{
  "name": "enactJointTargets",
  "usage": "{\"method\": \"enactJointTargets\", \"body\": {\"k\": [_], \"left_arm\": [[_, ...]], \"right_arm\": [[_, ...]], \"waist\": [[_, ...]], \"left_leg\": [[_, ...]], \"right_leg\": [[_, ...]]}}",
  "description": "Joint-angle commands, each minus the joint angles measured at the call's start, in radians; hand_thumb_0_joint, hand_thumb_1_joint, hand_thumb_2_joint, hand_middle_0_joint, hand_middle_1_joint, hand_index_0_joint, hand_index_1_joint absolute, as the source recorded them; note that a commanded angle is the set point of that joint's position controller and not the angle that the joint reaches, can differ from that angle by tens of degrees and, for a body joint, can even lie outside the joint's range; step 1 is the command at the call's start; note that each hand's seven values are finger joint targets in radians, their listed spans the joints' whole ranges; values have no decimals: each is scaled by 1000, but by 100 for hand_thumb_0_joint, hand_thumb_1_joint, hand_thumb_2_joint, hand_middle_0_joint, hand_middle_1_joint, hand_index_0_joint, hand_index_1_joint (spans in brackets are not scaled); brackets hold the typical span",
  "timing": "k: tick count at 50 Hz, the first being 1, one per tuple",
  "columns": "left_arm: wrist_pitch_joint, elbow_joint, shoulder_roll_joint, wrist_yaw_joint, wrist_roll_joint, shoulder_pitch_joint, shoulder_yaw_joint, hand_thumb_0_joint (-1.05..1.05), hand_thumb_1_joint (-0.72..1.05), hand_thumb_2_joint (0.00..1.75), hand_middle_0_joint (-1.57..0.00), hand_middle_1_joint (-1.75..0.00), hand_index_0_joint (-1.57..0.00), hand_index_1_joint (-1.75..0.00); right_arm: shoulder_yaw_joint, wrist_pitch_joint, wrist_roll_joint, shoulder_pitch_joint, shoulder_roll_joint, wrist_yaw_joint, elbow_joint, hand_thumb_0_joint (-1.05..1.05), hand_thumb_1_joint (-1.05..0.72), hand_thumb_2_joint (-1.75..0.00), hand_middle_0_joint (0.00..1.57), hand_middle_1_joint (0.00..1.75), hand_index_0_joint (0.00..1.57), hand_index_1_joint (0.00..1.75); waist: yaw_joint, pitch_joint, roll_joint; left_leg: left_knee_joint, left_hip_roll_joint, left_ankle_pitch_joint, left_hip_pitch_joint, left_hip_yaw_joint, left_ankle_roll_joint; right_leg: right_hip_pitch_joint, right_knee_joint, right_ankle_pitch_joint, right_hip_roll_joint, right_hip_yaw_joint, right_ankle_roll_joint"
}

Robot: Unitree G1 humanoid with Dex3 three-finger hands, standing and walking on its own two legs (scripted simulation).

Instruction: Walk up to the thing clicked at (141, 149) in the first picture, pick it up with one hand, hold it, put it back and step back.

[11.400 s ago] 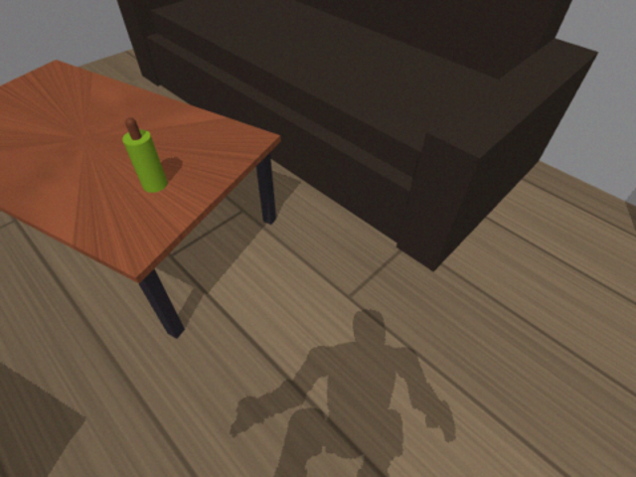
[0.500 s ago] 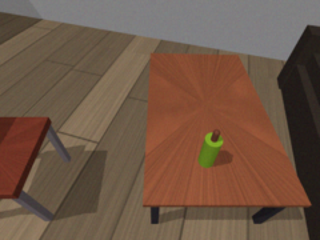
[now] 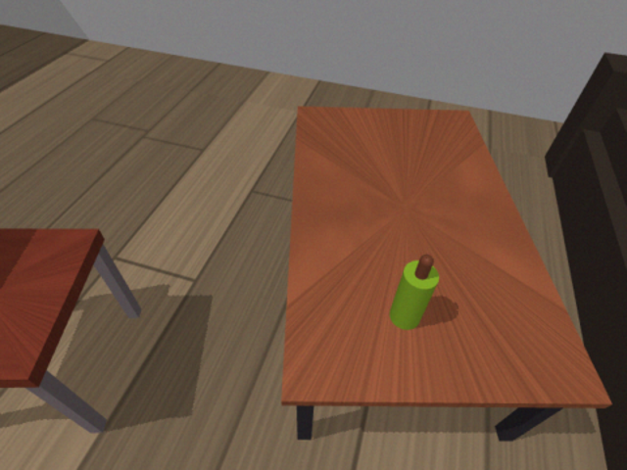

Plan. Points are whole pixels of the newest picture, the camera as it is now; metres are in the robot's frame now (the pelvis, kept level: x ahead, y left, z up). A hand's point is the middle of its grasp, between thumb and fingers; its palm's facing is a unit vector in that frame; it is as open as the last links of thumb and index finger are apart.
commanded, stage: stand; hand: right
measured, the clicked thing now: (415, 289) +0.54 -0.23 -0.25
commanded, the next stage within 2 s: go down in 0.32 s
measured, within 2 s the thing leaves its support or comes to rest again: neither
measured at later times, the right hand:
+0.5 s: hand out of the picture +0.09 -0.24 -0.15, palm faces +0.01 +0.94 -0.33, open 7.8 cm
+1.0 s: hand out of the picture +0.15 -0.26 -0.15, palm faces +0.06 +0.94 -0.34, open 16.9 cm
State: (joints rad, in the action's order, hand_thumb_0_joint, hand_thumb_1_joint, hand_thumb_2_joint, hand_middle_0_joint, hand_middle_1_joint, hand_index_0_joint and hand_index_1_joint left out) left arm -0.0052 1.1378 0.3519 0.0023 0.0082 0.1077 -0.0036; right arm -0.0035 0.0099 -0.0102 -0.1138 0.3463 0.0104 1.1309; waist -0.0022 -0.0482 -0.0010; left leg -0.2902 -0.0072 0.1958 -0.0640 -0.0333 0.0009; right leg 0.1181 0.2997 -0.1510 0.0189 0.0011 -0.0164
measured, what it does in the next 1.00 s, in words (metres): stands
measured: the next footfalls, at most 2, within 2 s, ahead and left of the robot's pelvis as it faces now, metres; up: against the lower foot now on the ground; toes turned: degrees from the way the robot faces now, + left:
none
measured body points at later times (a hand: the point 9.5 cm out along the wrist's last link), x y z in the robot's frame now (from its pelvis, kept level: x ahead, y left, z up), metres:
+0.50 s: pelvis -0.01 +0.00 +0.00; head +0.02 +0.00 +0.44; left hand +0.09 +0.30 -0.13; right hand +0.09 -0.29 -0.13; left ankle -0.02 +0.12 -0.75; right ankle +0.01 -0.13 -0.75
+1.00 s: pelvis +0.00 -0.01 -0.04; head +0.05 +0.00 +0.41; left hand +0.15 +0.28 -0.13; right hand +0.15 -0.31 -0.13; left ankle -0.02 +0.12 -0.75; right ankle +0.01 -0.13 -0.75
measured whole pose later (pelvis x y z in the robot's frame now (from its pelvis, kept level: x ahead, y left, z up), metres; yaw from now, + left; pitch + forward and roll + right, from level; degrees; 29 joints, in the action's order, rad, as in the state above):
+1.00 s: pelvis +0.00 -0.01 -0.04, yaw +0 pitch +8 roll +1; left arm -0.09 0.64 0.29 -0.06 -0.02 0.21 0.10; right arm -0.14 -0.30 0.00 -0.16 0.33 0.04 0.57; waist 0.01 0.04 0.03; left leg -0.72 -0.01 0.39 -0.48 -0.03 0.00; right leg 0.54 0.74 -0.35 0.02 0.01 -0.01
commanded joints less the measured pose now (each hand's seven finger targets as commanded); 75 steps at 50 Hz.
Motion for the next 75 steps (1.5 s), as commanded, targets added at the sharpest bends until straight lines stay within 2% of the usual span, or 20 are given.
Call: {"method": "enactJointTargets", "body": {"k": [1, 21, 22, 23, 24, 26, 29, 31, 32, 36, 38, 39, 41, 42, 44, 47, 51, 53, 58, 75], "left_arm": [[-27, -55, 213, -11, 1, -30, 40, 0, 90, 90, -20, -30, -20, -30], [-27, -57, 207, -11, 2, -20, 37, 0, 82, 82, -12, -22, -12, -22], [-139, -408, 53, -21, -83, -371, 38, 0, 74, 74, -4, -14, -4, -14], [-161, -441, 119, -35, -84, -355, 48, 0, 66, 66, -2, -6, -1, -6], [-154, -345, 124, -42, -89, -247, 45, 0, 58, 58, -2, -3, -1, -4], [-134, -347, 278, -65, -81, -210, 169, 0, 42, 42, -2, -4, -2, -4], [-124, -298, 123, -56, -41, -68, 148, 0, 20, 19, -3, -4, -3, -3], [-125, -427, 179, -58, -33, 64, 199, 0, 5, 15, -3, -5, -4, -4], [-112, -358, 167, -55, -32, 134, 196, 0, -1, 12, -3, -5, -5, -3], [-91, -469, 114, -27, -42, 61, 161, 0, -20, 8, -5, -5, -5, -4], [-100, -556, 127, -32, -43, -64, 165, 0, -33, 6, -6, -5, -6, -5], [-103, -522, 123, -35, -38, -40, 165, 0, -40, 6, -6, -5, -5, -5], [-126, -586, 104, -41, -32, -67, 163, 0, -51, 4, -6, -5, -6, -5], [-139, -646, 122, -47, -31, -74, 173, 0, -52, 3, -6, -5, -6, -5], [-144, -616, 119, -59, -25, -8, 169, 0, -53, 4, -6, -5, -6, -5], [-148, -644, 97, -72, -22, 59, 162, 0, -53, 4, -6, -5, -5, -5], [-138, -738, 133, -93, -24, 63, 178, 0, -54, 4, -5, -5, -5, -5], [-125, -657, 93, -92, -26, 171, 163, 0, -53, 4, -5, -5, -5, -5], [-120, -787, 104, -97, -32, 164, 172, 0, -53, 4, -5, -5, -5, -5], [-109, -970, 78, -114, -39, 245, 154, 0, -53, 4, -5, -5, -5, -5]], "right_arm": [[-37, 25, 2, 33, 215, -16, -60, 0, -90, -90, 20, 30, 20, 30], [-36, 21, 2, 26, 221, -18, -64, 0, -82, -82, 12, 22, 12, 22], [1, 102, 74, 377, 36, -30, -415, 0, -74, -74, 4, 14, 4, 14], [-23, 106, 66, 325, 115, -36, -492, 0, -66, -66, 3, 7, 3, 7], [-37, 75, 65, 233, 164, -39, -373, 0, -58, -58, 4, 6, 4, 6], [-113, -6, 51, 134, 218, -53, -192, 0, -42, -42, 4, 6, 4, 6], [-150, -62, 2, 266, 215, -36, -229, 0, -19, -19, 6, 5, 5, 5], [-187, -123, 1, 38, 223, -17, -295, 0, -8, -13, 7, 4, 6, 4], [-188, -154, 1, 14, 230, -5, -299, 0, -3, -11, 7, 4, 6, 4], [-164, -267, -2, 49, 209, 34, -467, 0, 18, -9, 5, 5, 5, 5], [-160, -278, -7, 158, 220, 30, -565, 0, 31, -7, 5, 5, 5, 5], [-155, -283, -8, 104, 199, 30, -515, 0, 36, -6, 4, 5, 5, 5], [-146, -273, -7, 103, 158, 30, -569, 0, 51, -4, 3, 6, 4, 6], [-183, -260, -3, 138, 208, 24, -676, 0, 55, -4, 2, 6, 4, 6], [-178, -261, -4, 52, 197, 20, -638, 0, 55, -4, 2, 6, 3, 6], [-205, -273, 3, 10, 202, 15, -704, 0, 56, -4, 2, 6, 3, 6], [-211, -313, 5, -63, 212, 20, -750, 0, 56, -3, 3, 6, 4, 6], [-237, -331, 7, -47, 245, 21, -800, 0, 56, -3, 3, 6, 4, 6], [-214, -373, 10, -93, 208, 37, -851, 0, 59, -2, 3, 6, 4, 6], [-266, -441, 23, -196, 223, 48, -1061, 0, 56, -2, 3, 6, 4, 6]], "waist": [[0, 76, 3], [1, 69, 0], [15, 67, 108], [-10, 103, 80], [-6, 52, 38], [13, 134, -54], [1, 250, -17], [17, 393, -20], [16, 307, 0], [6, 265, 30], [13, 221, 28], [8, 177, 5], [12, 234, 7], [8, 323, 18], [5, 274, -7], [3, 356, 24], [8, 329, 27], [4, 299, 58], [21, 297, 23], [6, 334, 33]], "left_leg": [[47, -135, -142, -10, 105, 19], [38, -132, -136, -17, 100, 22], [-64, -7, -68, -179, 13, 5], [-72, 5, -28, -140, 1, 6], [-68, -4, 24, -175, 5, 0], [-142, 10, -7, -233, -13, -4], [-217, 7, -67, -264, -2, 3], [-229, 13, -151, -201, -7, 3], [-216, 16, -156, -231, -12, 3], [-219, 16, -117, -264, -18, 7], [-225, 14, -27, -325, -15, 8], [-230, 12, 25, -352, -13, 7], [-262, 7, 33, -359, -3, 8], [-283, 5, -15, -329, -2, 5], [-313, 9, -30, -361, -5, 1], [-354, 9, -96, -337, -10, -1], [-368, 11, -83, -370, -11, 1], [-377, 12, -63, -397, -15, 2], [-408, 14, -77, -422, -19, -1], [-480, 11, -67, -479, -17, -3]], "right_leg": [[-33, -30, 146, 117, 89, 33], [-25, -32, 157, 120, 92, 34], [87, 66, 29, -16, -42, 22], [63, 67, -6, -9, -27, 21], [95, 82, -47, -18, -23, 28], [140, 152, -16, -13, -17, 32], [173, 235, 50, -17, -16, 32], [97, 242, 124, -24, -23, 30], [116, 230, 126, -29, -28, 29], [179, 237, 85, -24, -24, 32], [232, 248, -6, -20, -16, 36], [269, 257, -55, -21, -15, 40], [267, 294, -61, -19, -9, 41], [235, 316, -11, -17, -7, 36], [263, 341, 10, -15, -5, 35], [242, 380, 88, -12, 2, 32], [269, 394, 76, -15, -3, 31], [296, 400, 55, -16, -3, 29], [319, 433, 76, -12, 1, 31], [373, 514, 97, -11, 15, 29]]}}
